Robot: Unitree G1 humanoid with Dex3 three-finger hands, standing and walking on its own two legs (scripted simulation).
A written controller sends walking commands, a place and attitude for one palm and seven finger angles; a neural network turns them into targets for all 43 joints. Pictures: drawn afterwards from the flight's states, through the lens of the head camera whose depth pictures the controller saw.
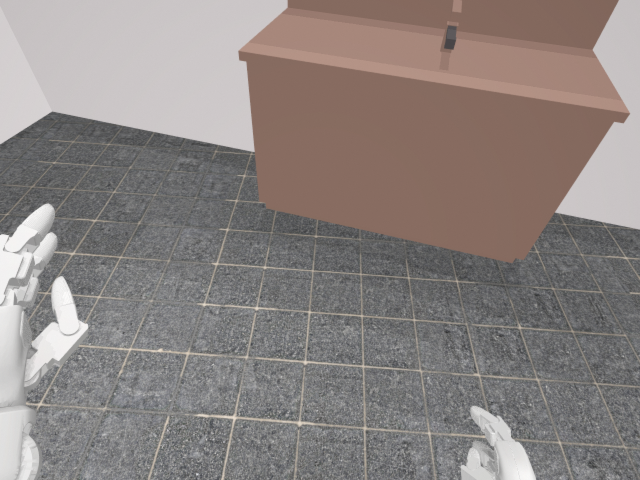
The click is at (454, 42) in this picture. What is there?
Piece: tap's lever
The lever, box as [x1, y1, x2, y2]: [444, 36, 455, 49]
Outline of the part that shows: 447,36 444,47 452,49 455,37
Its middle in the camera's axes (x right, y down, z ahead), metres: +0.39 -0.59 +1.16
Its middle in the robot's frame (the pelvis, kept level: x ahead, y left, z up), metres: +1.29 -0.31 +0.06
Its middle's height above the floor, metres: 0.83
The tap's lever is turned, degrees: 0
